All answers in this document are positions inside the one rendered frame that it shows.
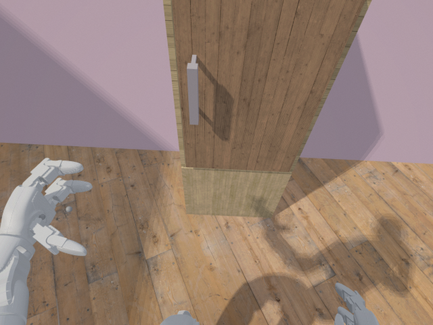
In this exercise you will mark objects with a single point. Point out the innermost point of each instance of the left robot shin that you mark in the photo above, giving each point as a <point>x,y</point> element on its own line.
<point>184,312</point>

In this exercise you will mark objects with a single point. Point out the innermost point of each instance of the robot left forearm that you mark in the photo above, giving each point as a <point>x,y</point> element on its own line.
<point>15,255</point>

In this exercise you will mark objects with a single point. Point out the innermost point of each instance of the robot right hand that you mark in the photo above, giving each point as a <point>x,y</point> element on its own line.
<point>356,304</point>

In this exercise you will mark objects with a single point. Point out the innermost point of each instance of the handle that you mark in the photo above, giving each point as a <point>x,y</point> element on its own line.
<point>192,83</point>

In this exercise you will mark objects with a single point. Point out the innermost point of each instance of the cupboard door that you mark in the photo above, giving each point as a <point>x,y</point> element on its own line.
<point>263,68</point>

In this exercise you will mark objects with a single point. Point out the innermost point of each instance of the robot left hand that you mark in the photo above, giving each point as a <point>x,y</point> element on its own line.
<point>21,213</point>

